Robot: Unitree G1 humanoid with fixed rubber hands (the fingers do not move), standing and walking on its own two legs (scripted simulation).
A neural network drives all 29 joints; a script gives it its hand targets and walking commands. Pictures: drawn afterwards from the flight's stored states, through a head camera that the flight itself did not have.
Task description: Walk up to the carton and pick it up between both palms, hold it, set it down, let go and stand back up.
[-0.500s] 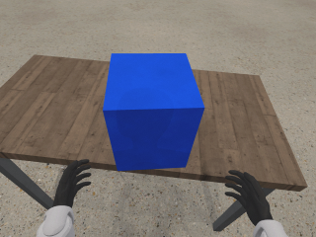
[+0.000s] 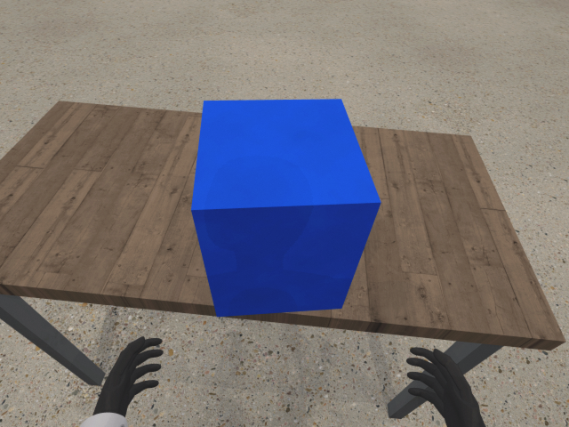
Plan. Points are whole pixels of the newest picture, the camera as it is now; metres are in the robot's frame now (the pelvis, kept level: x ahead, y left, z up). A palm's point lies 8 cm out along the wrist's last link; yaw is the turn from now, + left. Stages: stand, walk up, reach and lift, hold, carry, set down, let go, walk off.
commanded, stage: set down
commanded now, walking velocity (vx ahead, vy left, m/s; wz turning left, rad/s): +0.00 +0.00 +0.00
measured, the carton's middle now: (277, 211) +0.41 +0.04 +0.08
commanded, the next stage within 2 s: let go in 0.42 s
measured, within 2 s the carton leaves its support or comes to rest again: neither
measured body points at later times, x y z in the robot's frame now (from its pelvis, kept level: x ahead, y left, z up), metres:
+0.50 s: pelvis -0.01 +0.00 +0.00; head +0.01 +0.01 +0.45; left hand +0.15 +0.24 -0.10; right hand +0.16 -0.22 -0.09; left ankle +0.00 +0.10 -0.75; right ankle -0.03 -0.08 -0.75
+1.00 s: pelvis -0.01 +0.01 -0.01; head -0.01 +0.02 +0.44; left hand +0.15 +0.24 -0.10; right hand +0.14 -0.23 -0.10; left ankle +0.00 +0.10 -0.75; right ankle -0.03 -0.08 -0.75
